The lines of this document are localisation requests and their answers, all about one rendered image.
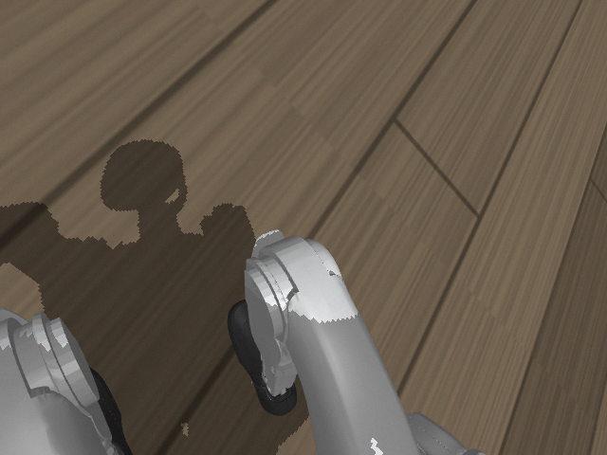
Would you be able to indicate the left robot foot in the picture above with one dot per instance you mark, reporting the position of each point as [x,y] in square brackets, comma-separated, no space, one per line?
[112,415]

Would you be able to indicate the right robot hand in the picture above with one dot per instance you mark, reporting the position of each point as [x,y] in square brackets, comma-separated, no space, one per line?
[431,438]

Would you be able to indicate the right robot foot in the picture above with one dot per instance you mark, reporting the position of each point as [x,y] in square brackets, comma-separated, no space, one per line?
[250,358]

